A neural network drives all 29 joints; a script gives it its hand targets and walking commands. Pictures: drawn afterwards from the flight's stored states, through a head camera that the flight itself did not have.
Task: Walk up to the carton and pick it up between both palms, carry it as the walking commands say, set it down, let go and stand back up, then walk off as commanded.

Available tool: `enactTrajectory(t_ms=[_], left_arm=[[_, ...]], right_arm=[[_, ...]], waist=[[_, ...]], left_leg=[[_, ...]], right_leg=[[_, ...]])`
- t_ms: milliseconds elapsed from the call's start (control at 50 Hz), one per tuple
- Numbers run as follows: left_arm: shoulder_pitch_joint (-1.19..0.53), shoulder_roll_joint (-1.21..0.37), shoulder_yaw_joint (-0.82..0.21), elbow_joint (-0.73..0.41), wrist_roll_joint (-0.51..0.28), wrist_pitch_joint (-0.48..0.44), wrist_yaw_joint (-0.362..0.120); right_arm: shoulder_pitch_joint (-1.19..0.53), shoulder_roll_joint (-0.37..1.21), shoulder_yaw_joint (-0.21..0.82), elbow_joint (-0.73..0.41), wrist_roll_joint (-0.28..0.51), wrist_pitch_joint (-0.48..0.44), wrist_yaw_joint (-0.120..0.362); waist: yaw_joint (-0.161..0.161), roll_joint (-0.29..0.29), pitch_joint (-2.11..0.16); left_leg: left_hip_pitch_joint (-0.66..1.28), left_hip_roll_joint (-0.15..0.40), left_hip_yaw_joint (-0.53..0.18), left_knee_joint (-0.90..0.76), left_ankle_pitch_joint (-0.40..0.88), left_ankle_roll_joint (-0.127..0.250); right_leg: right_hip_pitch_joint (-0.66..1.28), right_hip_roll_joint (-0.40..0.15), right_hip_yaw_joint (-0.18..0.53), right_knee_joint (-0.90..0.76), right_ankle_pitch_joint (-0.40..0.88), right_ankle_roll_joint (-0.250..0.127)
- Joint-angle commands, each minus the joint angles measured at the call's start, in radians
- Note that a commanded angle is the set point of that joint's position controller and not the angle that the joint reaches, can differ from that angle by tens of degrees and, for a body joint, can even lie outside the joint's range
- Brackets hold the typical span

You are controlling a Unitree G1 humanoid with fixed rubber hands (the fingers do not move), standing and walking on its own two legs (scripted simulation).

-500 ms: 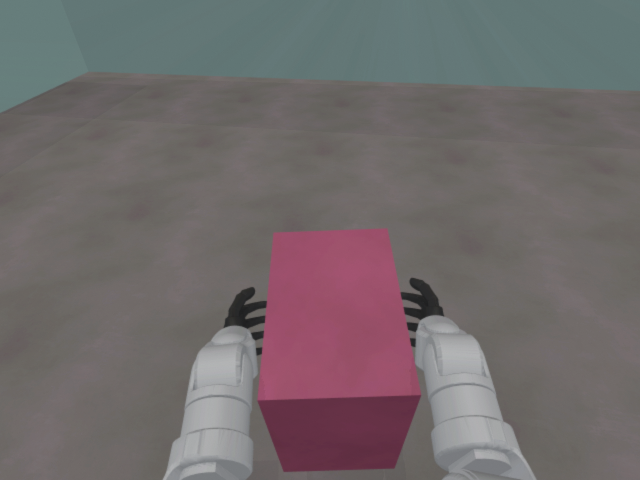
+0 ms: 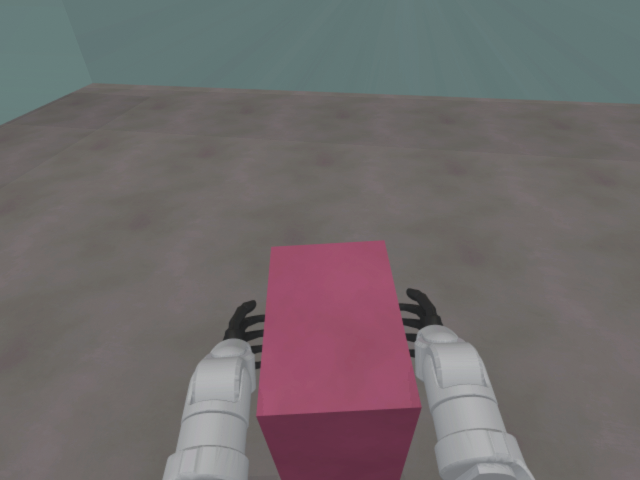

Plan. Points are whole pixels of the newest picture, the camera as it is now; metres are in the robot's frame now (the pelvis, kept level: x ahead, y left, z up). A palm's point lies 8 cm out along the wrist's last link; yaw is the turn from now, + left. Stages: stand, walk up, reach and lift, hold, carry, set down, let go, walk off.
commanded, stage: reach and lift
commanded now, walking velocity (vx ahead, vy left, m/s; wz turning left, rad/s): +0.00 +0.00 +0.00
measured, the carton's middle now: (334, 365) +0.31 -0.01 -0.02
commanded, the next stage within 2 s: hold in 0.04 s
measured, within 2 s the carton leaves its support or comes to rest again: neither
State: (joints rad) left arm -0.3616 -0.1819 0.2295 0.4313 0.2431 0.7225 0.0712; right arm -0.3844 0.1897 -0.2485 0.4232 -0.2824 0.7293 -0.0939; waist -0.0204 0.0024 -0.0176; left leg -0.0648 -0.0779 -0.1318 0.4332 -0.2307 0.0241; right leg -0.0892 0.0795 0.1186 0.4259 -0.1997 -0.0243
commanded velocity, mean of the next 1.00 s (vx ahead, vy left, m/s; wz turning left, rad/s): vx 0.16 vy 0.06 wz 0.00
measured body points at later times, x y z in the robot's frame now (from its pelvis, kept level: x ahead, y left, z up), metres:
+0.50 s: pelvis -0.01 +0.00 +0.00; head -0.08 +0.00 +0.44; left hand +0.30 +0.13 +0.04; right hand +0.30 -0.13 +0.05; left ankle +0.01 +0.11 -0.74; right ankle +0.03 -0.10 -0.74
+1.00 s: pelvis +0.04 +0.03 +0.00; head +0.01 +0.04 +0.45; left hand +0.35 +0.18 +0.07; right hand +0.37 -0.08 +0.09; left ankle +0.03 +0.12 -0.74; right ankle +0.02 -0.10 -0.72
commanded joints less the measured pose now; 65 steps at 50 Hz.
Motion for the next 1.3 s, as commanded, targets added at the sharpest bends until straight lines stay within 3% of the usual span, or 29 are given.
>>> enactTrajectory(t_ms=[0,80,240,300,500,580,600,620,680,700,720,740,780,840,880,900,920,940,960,980,1020,1080,1120,1160,1200,1220,1240,1260,1280], left_arm=[[-0.521,-1.113,-0.486,-0.027,-0.234,-0.031,-0.228],[-0.501,-1.095,-0.471,-0.038,-0.229,-0.031,-0.228],[-0.599,-1.096,-0.453,0.01,-0.231,-0.038,-0.242],[-0.619,-1.065,-0.435,0.016,-0.216,-0.039,-0.24],[-0.636,-1.085,-0.442,0.019,-0.215,-0.035,-0.24],[-0.615,-1.081,-0.471,-0.016,-0.234,-0.037,-0.242],[-0.586,-1.067,-0.457,-0.003,-0.221,-0.031,-0.241],[-0.573,-1.083,-0.47,-0.005,-0.232,-0.031,-0.241],[-0.559,-1.072,-0.465,-0.031,-0.229,-0.035,-0.242],[-0.63,-1.042,-0.497,-0.058,-0.238,-0.036,-0.239],[-0.645,-1.063,-0.499,-0.089,-0.254,-0.029,-0.228],[-0.62,-1.066,-0.499,-0.076,-0.25,-0.019,-0.222],[-0.583,-1.055,-0.507,-0.106,-0.258,-0.011,-0.207],[-0.581,-1.062,-0.586,-0.199,-0.29,0.029,-0.172],[-0.58,-1.064,-0.646,-0.326,-0.324,0.057,-0.148],[-0.508,-1.046,-0.645,-0.311,-0.313,0.085,-0.135],[-0.528,-1.05,-0.688,-0.395,-0.346,0.104,-0.131],[-0.521,-1.042,-0.704,-0.427,-0.367,0.134,-0.125],[-0.506,-1.029,-0.725,-0.458,-0.384,0.165,-0.111],[-0.507,-1.008,-0.743,-0.502,-0.414,0.189,-0.101],[-0.463,-0.972,-0.749,-0.563,-0.443,0.223,-0.082],[-0.368,-0.931,-0.721,-0.621,-0.443,0.273,-0.034],[-0.314,-0.91,-0.694,-0.667,-0.436,0.299,0.003],[-0.252,-0.907,-0.679,-0.719,-0.428,0.322,0.031],[-0.191,-0.894,-0.661,-0.747,-0.413,0.345,0.047],[-0.131,-0.878,-0.646,-0.744,-0.4,0.357,0.055],[-0.149,-0.875,-0.632,-0.752,-0.393,0.36,0.062],[-0.159,-0.894,-0.639,-0.77,-0.399,0.364,0.069],[-0.15,-0.903,-0.655,-0.803,-0.414,0.365,0.068]], right_arm=[[-0.508,1.054,0.504,-0.021,0.279,-0.034,0.279],[-0.467,1.075,0.511,-0.014,0.283,-0.028,0.279],[-0.587,1.08,0.488,0.001,0.279,-0.044,0.277],[-0.562,1.084,0.459,0.071,0.263,-0.037,0.278],[-0.568,1.086,0.424,0.076,0.247,-0.04,0.268],[-0.542,1.089,0.466,0.039,0.256,-0.037,0.267],[-0.529,1.084,0.458,0.041,0.255,-0.035,0.263],[-0.495,1.094,0.471,0.033,0.256,-0.031,0.262],[-0.511,1.109,0.49,0.014,0.276,-0.033,0.265],[-0.568,1.078,0.514,-0.013,0.275,-0.038,0.268],[-0.626,1.088,0.551,-0.063,0.305,-0.031,0.263],[-0.602,1.084,0.561,-0.052,0.311,-0.021,0.259],[-0.613,1.093,0.609,-0.092,0.342,-0.006,0.249],[-0.611,1.082,0.645,-0.165,0.382,0.024,0.229],[-0.586,1.102,0.699,-0.269,0.424,0.056,0.207],[-0.503,1.077,0.679,-0.239,0.407,0.084,0.193],[-0.463,1.079,0.682,-0.286,0.413,0.096,0.176],[-0.429,1.06,0.688,-0.321,0.416,0.118,0.155],[-0.397,1.035,0.691,-0.362,0.423,0.145,0.135],[-0.35,1.021,0.684,-0.389,0.415,0.17,0.114],[-0.303,1.007,0.688,-0.456,0.414,0.21,0.078],[-0.211,0.965,0.677,-0.527,0.424,0.259,0.043],[-0.186,0.93,0.67,-0.608,0.438,0.284,0.02],[-0.167,0.912,0.678,-0.69,0.462,0.306,0.006],[-0.145,0.884,0.684,-0.732,0.466,0.329,-0.009],[-0.137,0.866,0.701,-0.764,0.474,0.345,-0.015],[-0.148,0.844,0.709,-0.803,0.481,0.357,-0.017],[-0.174,0.865,0.725,-0.816,0.504,0.371,-0.018],[-0.183,0.887,0.734,-0.828,0.519,0.375,-0.022]], waist=[[-0.001,0.018,-0.239],[0.009,-0.002,-0.22],[0.01,-0.014,-0.206],[0.009,-0.015,-0.187],[0.011,0.016,-0.167],[0.011,-0.022,-0.222],[0.016,0.007,-0.207],[0.013,-0.021,-0.228],[0.028,0.0,-0.23],[0.023,-0.016,-0.239],[0.029,-0.016,-0.239],[0.033,-0.038,-0.254],[0.036,-0.188,-0.27],[0.026,-0.103,-0.282],[0.019,-0.122,-0.339],[0.011,-0.061,-0.356],[-0.008,0.079,-0.371],[-0.019,0.202,-0.358],[-0.018,0.193,-0.307],[-0.023,0.135,-0.288],[-0.023,0.058,-0.291],[-0.017,0.168,-0.302],[-0.01,0.18,-0.334],[0.003,0.138,-0.378],[0.025,0.11,-0.429],[0.037,0.032,-0.478],[0.048,-0.101,-0.487],[0.052,-0.224,-0.423],[0.06,-0.199,-0.387]], left_leg=[[-0.008,0.024,-0.002,-0.059,0.149,-0.017],[-0.007,0.028,-0.003,-0.059,0.164,-0.014],[-0.063,0.027,0.001,-0.051,0.028,-0.004],[-0.054,0.03,0.005,-0.05,-0.001,-0.004],[-0.068,0.036,0.012,-0.056,-0.006,-0.007],[-0.025,0.036,0.011,-0.042,0.074,-0.007],[-0.036,0.035,0.014,-0.047,0.094,-0.009],[-0.012,0.035,0.014,-0.043,0.114,-0.008],[-0.032,0.03,0.018,-0.05,0.098,-0.007],[-0.225,0.107,-0.021,0.02,-0.19,0.004],[-0.243,0.093,-0.021,0.029,-0.285,0.021],[-0.321,0.086,-0.005,0.071,-0.333,0.023],[-0.378,0.049,0.092,0.232,-0.231,0.003],[-0.355,0.085,0.123,0.099,-0.158,0.01],[-0.188,0.049,0.182,-0.06,-0.11,0.008],[-0.084,0.073,0.129,-0.125,-0.126,0.019],[0.008,0.193,-0.044,-0.208,-0.195,0.056],[0.096,0.328,-0.214,-0.253,-0.287,0.114],[0.139,0.41,-0.293,-0.294,-0.305,0.165],[0.147,0.413,-0.269,-0.28,-0.231,0.193],[0.155,0.367,-0.14,-0.24,-0.062,0.179],[0.139,0.294,-0.009,-0.191,0.122,0.147],[0.147,0.277,0.04,-0.135,0.363,0.126],[0.104,0.249,0.134,-0.036,0.54,0.078],[-0.099,0.21,0.19,0.129,0.551,0.027],[-0.249,0.183,0.218,0.287,0.411,-0.014],[-0.46,0.149,0.229,0.43,0.225,-0.081],[-0.649,0.1,0.217,0.423,-0.213,-0.092],[-0.692,0.126,0.174,0.413,-0.322,-0.081]], right_leg=[[0.106,-0.026,0.008,-0.033,0.15,0.018],[0.095,-0.029,0.003,-0.034,0.16,0.021],[0.077,-0.034,0.004,-0.026,0.024,0.019],[0.04,-0.042,0.0,-0.031,-0.017,0.02],[0.047,-0.04,0.001,-0.023,-0.017,0.012],[0.058,-0.035,-0.002,-0.02,0.056,0.018],[0.073,-0.041,0.002,-0.019,0.09,0.02],[0.077,-0.039,0.004,-0.025,0.103,0.021],[0.101,-0.04,0.008,-0.023,0.098,0.023],[-0.083,-0.17,0.042,-0.023,-0.226,-0.027],[-0.102,-0.186,0.118,-0.083,-0.389,-0.056],[-0.096,-0.224,0.17,-0.119,-0.495,-0.073],[-0.077,-0.346,0.319,-0.231,-0.564,-0.125],[-0.089,-0.375,0.268,-0.23,-0.474,-0.131],[-0.133,-0.28,0.1,-0.153,-0.364,-0.07],[-0.209,-0.239,0.049,-0.066,-0.329,-0.043],[-0.293,-0.162,-0.089,0.117,-0.192,0.001],[-0.458,-0.115,-0.167,0.262,-0.189,0.03],[-0.59,-0.104,-0.214,0.303,-0.274,0.038],[-0.619,-0.126,-0.208,0.326,-0.292,0.041],[-0.581,-0.142,-0.206,0.286,-0.237,0.039],[-0.471,-0.092,-0.284,0.152,-0.164,0.047],[-0.386,-0.081,-0.313,0.072,-0.089,0.037],[-0.207,-0.089,-0.342,-0.027,0.043,0.022],[0.076,-0.156,-0.266,-0.039,0.124,-0.026],[0.24,-0.263,-0.139,-0.006,0.345,-0.076],[0.406,-0.405,0.03,0.083,0.666,-0.171],[0.449,-0.499,0.144,0.036,0.844,-0.227],[0.441,-0.506,0.135,-0.006,0.829,-0.222]])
